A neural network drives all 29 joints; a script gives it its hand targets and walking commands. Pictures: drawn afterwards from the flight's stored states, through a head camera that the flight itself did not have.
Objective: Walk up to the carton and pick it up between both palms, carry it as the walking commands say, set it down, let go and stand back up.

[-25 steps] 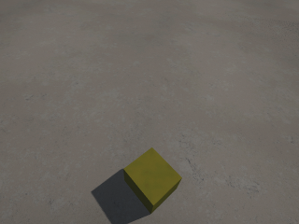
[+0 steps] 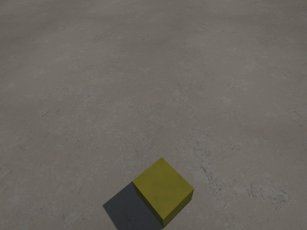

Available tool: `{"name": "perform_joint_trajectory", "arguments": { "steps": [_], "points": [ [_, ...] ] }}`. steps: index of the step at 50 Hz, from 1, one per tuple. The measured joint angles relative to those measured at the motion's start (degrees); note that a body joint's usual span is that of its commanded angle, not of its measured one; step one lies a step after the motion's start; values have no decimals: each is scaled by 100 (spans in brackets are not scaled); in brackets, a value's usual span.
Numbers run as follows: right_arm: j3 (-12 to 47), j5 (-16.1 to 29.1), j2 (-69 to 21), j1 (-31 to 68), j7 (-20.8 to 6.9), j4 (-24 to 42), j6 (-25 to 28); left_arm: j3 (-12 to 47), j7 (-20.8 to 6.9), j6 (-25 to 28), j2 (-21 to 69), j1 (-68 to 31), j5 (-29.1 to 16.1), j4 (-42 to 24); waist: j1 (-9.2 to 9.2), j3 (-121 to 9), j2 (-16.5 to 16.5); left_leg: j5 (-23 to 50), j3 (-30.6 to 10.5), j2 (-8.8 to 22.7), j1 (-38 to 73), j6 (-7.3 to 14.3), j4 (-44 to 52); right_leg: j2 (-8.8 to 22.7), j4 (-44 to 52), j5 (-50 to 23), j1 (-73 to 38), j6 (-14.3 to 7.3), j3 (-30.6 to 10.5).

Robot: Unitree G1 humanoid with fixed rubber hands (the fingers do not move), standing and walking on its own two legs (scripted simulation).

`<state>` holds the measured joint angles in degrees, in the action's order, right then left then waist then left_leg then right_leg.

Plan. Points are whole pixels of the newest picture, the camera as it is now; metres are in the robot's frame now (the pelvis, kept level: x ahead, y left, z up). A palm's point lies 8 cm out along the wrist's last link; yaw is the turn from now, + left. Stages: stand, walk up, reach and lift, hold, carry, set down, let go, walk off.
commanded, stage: walk up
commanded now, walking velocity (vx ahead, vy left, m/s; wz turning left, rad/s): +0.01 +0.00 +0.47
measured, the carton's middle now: (162, 190) +0.49 +0.00 -0.68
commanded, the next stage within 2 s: none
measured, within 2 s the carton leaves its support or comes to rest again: neither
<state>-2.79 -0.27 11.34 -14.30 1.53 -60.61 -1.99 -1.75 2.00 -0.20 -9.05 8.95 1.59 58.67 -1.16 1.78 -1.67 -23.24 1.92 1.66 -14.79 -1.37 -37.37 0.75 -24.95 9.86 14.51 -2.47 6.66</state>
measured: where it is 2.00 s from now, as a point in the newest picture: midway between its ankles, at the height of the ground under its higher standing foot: outside the picture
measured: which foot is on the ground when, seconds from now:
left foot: up 0.00-0.08, down 0.10-0.58, up 0.60-0.88, down 0.90-1.00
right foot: down 0.00-0.10, up 0.12-0.56, down 0.58-0.90, up 0.92-1.00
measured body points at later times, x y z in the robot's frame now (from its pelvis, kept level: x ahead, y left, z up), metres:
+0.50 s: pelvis -0.02 -0.08 +0.00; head +0.01 -0.03 +0.45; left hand +0.07 +0.20 -0.14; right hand +0.04 -0.40 -0.09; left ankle -0.03 +0.11 -0.74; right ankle +0.03 -0.27 -0.69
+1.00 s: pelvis +0.06 -0.18 +0.00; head +0.08 -0.13 +0.44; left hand -0.06 +0.04 -0.17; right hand +0.27 -0.37 -0.12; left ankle +0.01 -0.12 -0.74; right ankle +0.06 -0.30 -0.67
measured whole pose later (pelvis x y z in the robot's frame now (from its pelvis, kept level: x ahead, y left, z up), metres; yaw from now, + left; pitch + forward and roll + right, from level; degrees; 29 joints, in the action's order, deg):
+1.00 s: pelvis +0.06 -0.18 +0.00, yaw +29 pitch +2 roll -2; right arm -3.6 -1.8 13.0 -11.2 3.6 -50.0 -1.6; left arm -3.4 -0.5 -3.5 -12.8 17.5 1.8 53.6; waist 1.4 3.0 1.9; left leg -17.4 6.0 1.1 -15.2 3.9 -30.5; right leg 0.0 -57.6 25.4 23.3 3.7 5.4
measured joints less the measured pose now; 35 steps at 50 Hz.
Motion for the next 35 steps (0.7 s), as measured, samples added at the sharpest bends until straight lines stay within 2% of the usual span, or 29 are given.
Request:
{"name": "perform_joint_trajectory", "arguments": {
  "steps": [3,5,6,9,12,16,21,24,27,28,29,30,31,33,35],
  "points": [
    [-74,-48,-27,-106,-25,132,12,-49,47,-45,-101,-122,88,-116,-83,99,121,21,194,20,8,-9,19,165,-401,209,179,30,269],
    [-106,-89,-29,-175,-30,234,41,-79,52,-82,-201,-200,98,-206,-107,154,169,448,189,26,92,116,375,282,-776,388,360,78,448],
    [-129,-130,-53,-182,-31,272,51,-102,48,-105,-271,-221,88,-262,-110,183,249,559,155,-39,19,197,331,353,-1007,578,476,182,438],
    [-120,-250,-85,-253,41,356,87,-209,-8,-263,-465,-223,119,-406,-147,154,352,575,-16,-81,-100,259,424,155,-2405,1444,1060,537,-116],
    [-183,-208,-13,-461,185,361,47,-337,-203,-404,-676,-277,177,-643,-155,130,382,833,-327,64,-105,135,781,-46,-3515,1211,1496,677,-474],
    [-280,-195,245,-757,205,451,58,-354,-355,-506,-798,-323,170,-999,-160,168,343,1067,-734,282,-157,-23,1026,-19,-3923,769,1656,727,-803],
    [-342,-204,552,-911,155,697,41,-264,-455,-556,-784,-356,124,-1271,-287,207,259,1219,-1184,531,-295,-251,1139,25,-3343,706,1442,786,-999],
    [-372,-219,712,-884,84,851,-21,-174,-510,-520,-705,-293,107,-1364,-417,114,193,1203,-1397,609,-389,-324,1128,21,-2288,878,989,795,-887],
    [-388,-225,836,-758,71,998,-86,-152,-487,-453,-628,-190,69,-1402,-469,-19,165,1144,-1536,579,-521,-472,1032,-12,-933,812,325,690,-743],
    [-385,-233,853,-735,81,1046,-91,-153,-460,-410,-639,-124,75,-1409,-434,-85,228,1028,-1533,497,-613,-456,886,45,-430,712,54,650,-703],
    [-394,-250,888,-681,100,1070,-96,-163,-423,-362,-597,-81,109,-1352,-376,-97,191,675,-1550,453,-772,-326,554,61,-209,759,-61,607,-651],
    [-408,-252,907,-586,130,1057,-119,-147,-405,-338,-509,-34,115,-1272,-327,-61,83,169,-1488,425,-947,-226,82,34,-319,804,-41,543,-585],
    [-412,-251,884,-500,145,1042,-145,-116,-400,-325,-444,53,114,-1217,-288,-42,38,-189,-1252,355,-1131,-155,-473,69,-363,821,-83,478,-520],
    [-399,-249,818,-337,112,1029,-174,-59,-373,-290,-359,276,120,-1127,-193,-41,-1,-284,-740,175,-1417,-45,-1466,177,-166,748,-291,382,-385],
    [-363,-228,766,-181,50,1033,-169,-42,-312,-245,-318,463,123,-1051,-85,-38,-52,-102,-338,18,-1550,-3,-2074,232,85,643,-488,320,-242]
  ]
}}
